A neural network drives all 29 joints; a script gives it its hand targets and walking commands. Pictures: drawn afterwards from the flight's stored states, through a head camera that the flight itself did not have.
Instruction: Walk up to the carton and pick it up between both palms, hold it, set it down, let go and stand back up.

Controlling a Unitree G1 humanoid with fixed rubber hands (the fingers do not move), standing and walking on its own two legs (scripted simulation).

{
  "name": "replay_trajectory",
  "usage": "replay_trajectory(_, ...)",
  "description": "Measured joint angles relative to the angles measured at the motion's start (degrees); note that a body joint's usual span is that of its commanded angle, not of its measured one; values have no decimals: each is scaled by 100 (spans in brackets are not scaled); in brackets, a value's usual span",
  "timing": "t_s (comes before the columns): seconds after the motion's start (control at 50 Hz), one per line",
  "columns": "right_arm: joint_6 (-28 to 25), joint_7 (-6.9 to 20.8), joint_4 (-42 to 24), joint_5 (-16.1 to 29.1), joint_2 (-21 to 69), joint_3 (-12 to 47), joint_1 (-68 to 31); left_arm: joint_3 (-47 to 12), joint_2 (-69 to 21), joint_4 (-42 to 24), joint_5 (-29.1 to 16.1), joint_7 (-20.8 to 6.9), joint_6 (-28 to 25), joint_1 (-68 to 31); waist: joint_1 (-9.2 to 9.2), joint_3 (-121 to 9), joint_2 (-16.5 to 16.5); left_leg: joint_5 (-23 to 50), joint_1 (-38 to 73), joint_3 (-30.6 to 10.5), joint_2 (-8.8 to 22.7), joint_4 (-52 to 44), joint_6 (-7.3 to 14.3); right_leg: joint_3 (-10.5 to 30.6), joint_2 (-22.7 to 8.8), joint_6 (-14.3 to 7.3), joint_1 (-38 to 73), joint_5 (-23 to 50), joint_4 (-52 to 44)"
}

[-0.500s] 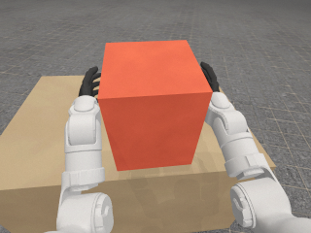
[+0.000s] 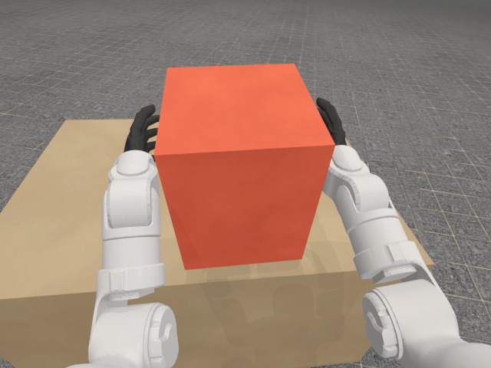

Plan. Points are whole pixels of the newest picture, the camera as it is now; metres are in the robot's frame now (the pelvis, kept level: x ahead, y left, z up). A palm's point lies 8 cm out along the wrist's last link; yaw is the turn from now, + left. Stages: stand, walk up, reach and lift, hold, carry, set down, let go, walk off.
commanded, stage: hold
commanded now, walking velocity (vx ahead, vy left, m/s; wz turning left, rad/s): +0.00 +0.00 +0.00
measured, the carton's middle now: (238, 168) +0.37 +0.00 +0.18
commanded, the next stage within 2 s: set down in 1.46 s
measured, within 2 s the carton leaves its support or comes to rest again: neither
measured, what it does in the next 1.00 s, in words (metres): stands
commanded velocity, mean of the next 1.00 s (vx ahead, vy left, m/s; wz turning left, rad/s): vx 0.00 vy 0.00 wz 0.00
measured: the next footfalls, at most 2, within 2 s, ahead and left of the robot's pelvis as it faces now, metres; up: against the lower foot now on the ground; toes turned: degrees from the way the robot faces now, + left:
none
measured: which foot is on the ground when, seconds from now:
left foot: down 0.00-1.00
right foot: down 0.00-1.00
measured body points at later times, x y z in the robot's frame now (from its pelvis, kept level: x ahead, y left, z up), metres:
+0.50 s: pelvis +0.00 +0.00 +0.00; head -0.06 +0.03 +0.45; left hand +0.38 +0.15 +0.22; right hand +0.38 -0.14 +0.23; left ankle +0.04 +0.10 -0.75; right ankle +0.01 -0.10 -0.75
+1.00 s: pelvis +0.00 +0.00 +0.00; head -0.06 +0.03 +0.45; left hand +0.37 +0.15 +0.22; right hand +0.38 -0.14 +0.22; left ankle +0.04 +0.10 -0.75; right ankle +0.01 -0.10 -0.75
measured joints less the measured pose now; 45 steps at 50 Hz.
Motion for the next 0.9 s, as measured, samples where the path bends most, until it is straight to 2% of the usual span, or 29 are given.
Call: replay_trajectory(0.9,37,-10,-59,35,-19,42,22,-6,-19,-89,-10,13,21,66,-4,5,24,-15,17,-6,2,-3,-5,2,7,-5,27,-8,-20)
